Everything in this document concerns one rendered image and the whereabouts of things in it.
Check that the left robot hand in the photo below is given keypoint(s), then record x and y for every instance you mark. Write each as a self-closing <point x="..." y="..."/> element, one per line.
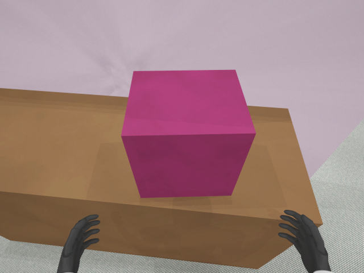
<point x="75" y="245"/>

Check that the pedestal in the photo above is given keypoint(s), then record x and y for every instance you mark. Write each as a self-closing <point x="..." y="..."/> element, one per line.
<point x="62" y="159"/>

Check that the right robot hand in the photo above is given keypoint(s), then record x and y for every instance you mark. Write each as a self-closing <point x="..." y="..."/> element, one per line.
<point x="308" y="241"/>

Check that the carton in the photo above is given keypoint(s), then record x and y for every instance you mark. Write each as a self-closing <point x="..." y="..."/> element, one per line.
<point x="186" y="133"/>

